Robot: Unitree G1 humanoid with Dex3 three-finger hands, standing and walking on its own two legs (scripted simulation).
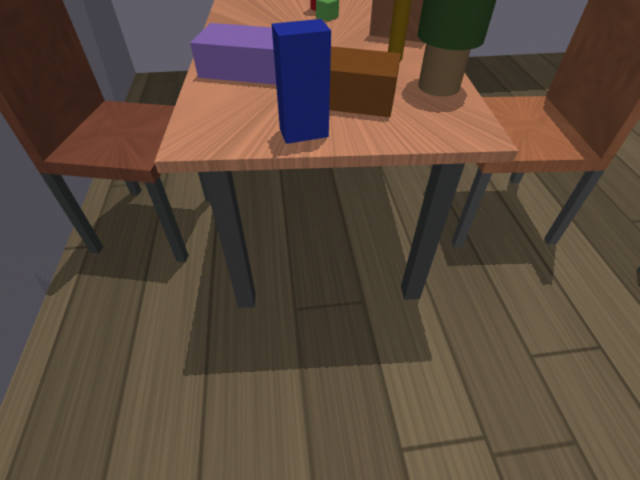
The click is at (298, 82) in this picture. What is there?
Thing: carton on end
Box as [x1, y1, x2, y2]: [272, 19, 330, 143]
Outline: 321,19 272,24 280,130 286,143 328,136 330,30
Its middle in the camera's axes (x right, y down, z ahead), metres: -0.05 -0.33 +0.87
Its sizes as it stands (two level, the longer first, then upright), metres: 0.104 0.066 0.239
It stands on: a support 0.73 m high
